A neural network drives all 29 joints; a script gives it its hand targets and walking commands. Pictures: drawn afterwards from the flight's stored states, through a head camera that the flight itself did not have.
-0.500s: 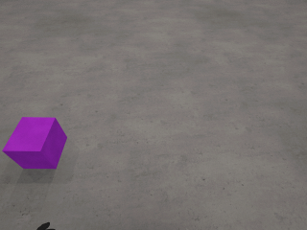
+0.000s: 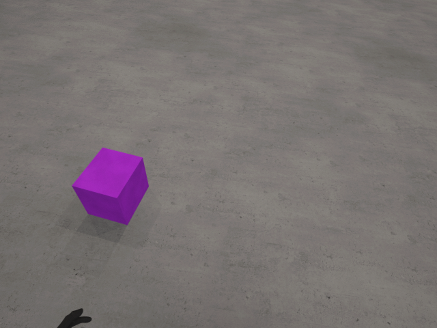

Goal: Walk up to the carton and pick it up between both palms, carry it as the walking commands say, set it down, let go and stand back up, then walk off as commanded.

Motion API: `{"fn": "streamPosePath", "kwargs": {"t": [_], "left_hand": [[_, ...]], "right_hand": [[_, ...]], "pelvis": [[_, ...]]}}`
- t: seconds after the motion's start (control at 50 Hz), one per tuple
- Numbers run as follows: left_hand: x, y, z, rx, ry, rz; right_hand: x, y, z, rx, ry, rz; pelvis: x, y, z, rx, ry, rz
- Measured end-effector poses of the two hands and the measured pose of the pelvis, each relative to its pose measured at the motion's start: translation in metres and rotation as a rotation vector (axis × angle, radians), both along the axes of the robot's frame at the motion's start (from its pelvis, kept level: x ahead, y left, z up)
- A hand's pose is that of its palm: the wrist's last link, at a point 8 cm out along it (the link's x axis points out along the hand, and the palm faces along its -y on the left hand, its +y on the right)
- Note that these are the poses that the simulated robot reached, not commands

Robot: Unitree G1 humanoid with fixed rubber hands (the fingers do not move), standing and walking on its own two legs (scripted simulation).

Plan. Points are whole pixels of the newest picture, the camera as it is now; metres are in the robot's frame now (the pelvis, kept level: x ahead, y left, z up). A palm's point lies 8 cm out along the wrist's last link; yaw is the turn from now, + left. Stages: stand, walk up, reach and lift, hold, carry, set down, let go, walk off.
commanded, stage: walk up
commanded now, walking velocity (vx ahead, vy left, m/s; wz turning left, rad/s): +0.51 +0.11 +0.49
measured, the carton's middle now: (114, 186) +0.92 +0.41 -0.66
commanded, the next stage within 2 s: none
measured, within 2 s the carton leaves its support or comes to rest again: neither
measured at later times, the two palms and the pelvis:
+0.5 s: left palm out of the picture +0.03 +0.30 -0.12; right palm (246, 199) +0.45 -0.12 -0.11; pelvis +0.19 +0.06 -0.02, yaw +13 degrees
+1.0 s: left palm (34, 198) +0.48 +0.42 -0.11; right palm (239, 210) +0.43 -0.10 -0.13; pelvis +0.39 +0.15 -0.01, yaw +20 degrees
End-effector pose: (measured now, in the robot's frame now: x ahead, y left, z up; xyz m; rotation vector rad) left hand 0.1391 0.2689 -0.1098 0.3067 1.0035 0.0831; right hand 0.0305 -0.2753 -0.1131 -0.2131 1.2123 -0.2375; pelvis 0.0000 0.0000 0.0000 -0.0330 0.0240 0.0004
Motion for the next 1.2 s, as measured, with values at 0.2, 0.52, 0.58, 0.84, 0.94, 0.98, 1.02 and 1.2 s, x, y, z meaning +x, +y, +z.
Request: {"fn": "streamPosePath", "kwargs": {"t": [0.2, 0.52, 0.58, 0.84, 0.94, 0.98, 1.02, 1.2], "left_hand": [[0.039, -0.004, 0.001, 0.074, -0.077, 0.120], [-0.107, 0.040, -0.017, -0.008, 0.465, 0.557], [-0.073, 0.068, -0.042, -0.042, 0.454, 0.565], [0.232, 0.147, -0.022, -0.117, 0.023, 0.346], [0.305, 0.149, -0.007, -0.116, -0.065, 0.323], [0.327, 0.148, -0.004, -0.103, -0.084, 0.326], [0.344, 0.148, -0.003, -0.082, -0.098, 0.339], [0.248, 0.162, 0.003, 0.066, 0.195, 0.550]], "right_hand": [[0.068, -0.018, -0.034, 0.038, 0.063, 0.103], [0.431, 0.171, -0.002, 0.168, -0.323, 0.528], [0.460, 0.207, -0.017, 0.128, -0.328, 0.561], [0.369, 0.177, -0.001, -0.006, 0.054, 0.290], [0.379, 0.172, -0.008, -0.008, 0.133, 0.266], [0.391, 0.173, -0.016, 0.005, 0.152, 0.263], [0.407, 0.174, -0.028, 0.022, 0.170, 0.265], [0.519, 0.204, -0.048, 0.112, 0.140, 0.376]], "pelvis": [[0.066, -0.017, -0.020, 0.032, 0.014, 0.107], [0.199, 0.070, -0.024, 0.050, 0.010, 0.231], [0.226, 0.102, -0.041, 0.038, 0.014, 0.262], [0.321, 0.148, -0.002, 0.010, -0.021, 0.317], [0.360, 0.153, -0.002, 0.024, -0.025, 0.333], [0.378, 0.152, -0.004, 0.035, -0.020, 0.337], [0.397, 0.151, -0.010, 0.048, -0.014, 0.344], [0.449, 0.158, -0.007, 0.084, -0.007, 0.385]]}}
